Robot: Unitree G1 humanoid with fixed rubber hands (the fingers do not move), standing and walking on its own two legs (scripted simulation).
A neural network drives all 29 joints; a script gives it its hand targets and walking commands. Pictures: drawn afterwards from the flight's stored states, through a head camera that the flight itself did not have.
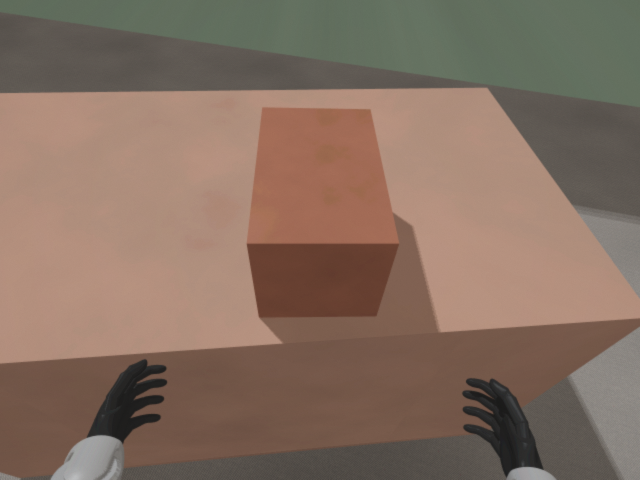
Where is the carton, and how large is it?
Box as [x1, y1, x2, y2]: [247, 107, 398, 317]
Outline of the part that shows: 262,107 247,236 247,248 259,317 376,315 398,245 398,240 370,109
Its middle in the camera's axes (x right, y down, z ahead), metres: +0.00 -0.05 +0.61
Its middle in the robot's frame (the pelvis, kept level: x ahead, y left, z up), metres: +0.48 +0.05 +0.03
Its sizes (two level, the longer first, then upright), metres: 0.290 0.180 0.178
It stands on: a pedestal, 0.73 m high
